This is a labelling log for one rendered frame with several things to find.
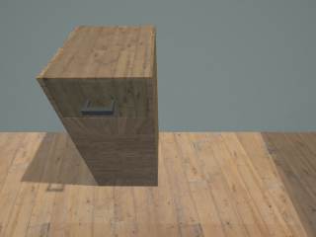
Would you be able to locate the cabinet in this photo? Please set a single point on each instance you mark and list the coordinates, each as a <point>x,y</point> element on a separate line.
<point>119,151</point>

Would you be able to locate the handle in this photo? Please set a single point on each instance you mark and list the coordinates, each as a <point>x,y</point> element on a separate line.
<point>98,111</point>

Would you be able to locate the drawer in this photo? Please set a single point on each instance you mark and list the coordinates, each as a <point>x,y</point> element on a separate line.
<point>130,96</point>

